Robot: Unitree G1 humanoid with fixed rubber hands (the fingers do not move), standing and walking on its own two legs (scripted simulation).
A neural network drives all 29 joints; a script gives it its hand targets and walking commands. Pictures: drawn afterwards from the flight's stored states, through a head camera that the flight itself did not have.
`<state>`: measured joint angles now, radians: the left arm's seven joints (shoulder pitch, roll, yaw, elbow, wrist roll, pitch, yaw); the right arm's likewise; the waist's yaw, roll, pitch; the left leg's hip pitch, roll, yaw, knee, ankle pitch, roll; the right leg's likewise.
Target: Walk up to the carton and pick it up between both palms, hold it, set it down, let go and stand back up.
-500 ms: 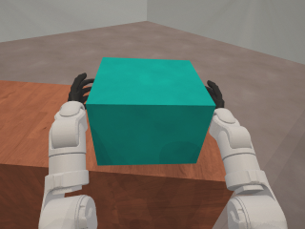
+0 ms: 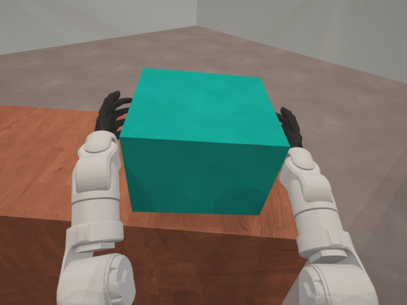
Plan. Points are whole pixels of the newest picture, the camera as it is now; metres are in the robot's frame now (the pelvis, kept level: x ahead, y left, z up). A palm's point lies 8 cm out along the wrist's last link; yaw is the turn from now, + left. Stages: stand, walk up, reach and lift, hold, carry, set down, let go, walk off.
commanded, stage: set down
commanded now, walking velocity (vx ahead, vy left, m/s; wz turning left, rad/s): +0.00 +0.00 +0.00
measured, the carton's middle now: (200, 140) +0.40 +0.00 +0.18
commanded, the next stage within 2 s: none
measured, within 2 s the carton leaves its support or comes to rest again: neither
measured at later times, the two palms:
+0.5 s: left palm (117, 147) +0.40 +0.17 +0.16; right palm (277, 161) +0.38 -0.17 +0.13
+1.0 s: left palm (120, 151) +0.42 +0.18 +0.13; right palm (271, 166) +0.40 -0.17 +0.11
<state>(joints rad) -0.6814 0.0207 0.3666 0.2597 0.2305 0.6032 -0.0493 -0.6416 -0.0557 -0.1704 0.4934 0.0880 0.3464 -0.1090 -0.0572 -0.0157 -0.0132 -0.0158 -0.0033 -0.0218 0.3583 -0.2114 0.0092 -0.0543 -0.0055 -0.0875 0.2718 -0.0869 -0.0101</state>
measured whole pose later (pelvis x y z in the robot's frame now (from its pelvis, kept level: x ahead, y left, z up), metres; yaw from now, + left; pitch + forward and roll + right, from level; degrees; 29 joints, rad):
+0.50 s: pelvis +0.03 +0.01 +0.00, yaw +1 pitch -4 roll -2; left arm -0.59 0.03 0.25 0.33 0.15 0.40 0.01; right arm -0.51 -0.07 -0.15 0.53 0.07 0.11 -0.11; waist -0.04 -0.03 0.02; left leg -0.06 0.00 -0.04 0.36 -0.24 0.01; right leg -0.08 0.00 -0.10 0.24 -0.10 0.00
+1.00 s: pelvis +0.05 +0.02 +0.00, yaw +1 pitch -1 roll -2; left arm -0.53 0.03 0.22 0.34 0.13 0.37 0.02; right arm -0.45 -0.07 -0.14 0.50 0.07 0.11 -0.11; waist -0.05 0.00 0.00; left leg -0.09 0.00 -0.03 0.40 -0.28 0.02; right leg -0.09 0.00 -0.10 0.24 -0.12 0.02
